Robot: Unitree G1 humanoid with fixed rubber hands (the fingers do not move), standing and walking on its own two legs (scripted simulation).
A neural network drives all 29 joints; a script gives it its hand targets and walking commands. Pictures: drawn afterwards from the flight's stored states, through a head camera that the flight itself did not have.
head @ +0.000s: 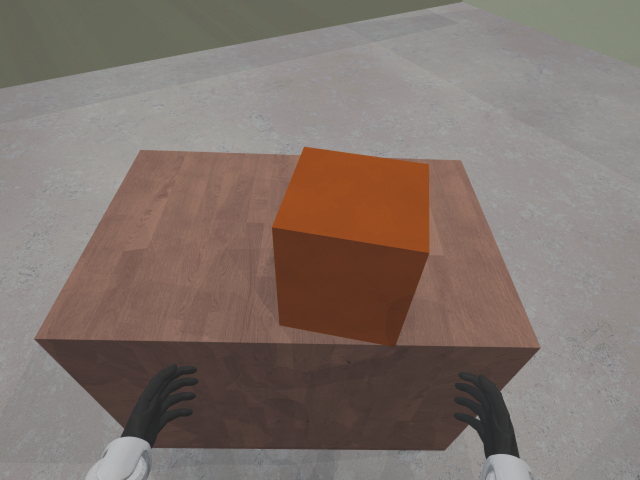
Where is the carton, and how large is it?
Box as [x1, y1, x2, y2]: [272, 147, 428, 346]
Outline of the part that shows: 304,147 272,226 279,324 394,346 428,254 428,164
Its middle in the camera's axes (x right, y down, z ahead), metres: +0.05 +0.01 +0.67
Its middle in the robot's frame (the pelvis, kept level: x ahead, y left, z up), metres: +0.49 -0.02 -0.02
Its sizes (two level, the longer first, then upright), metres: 0.210 0.200 0.250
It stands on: a pedestal, 0.63 m high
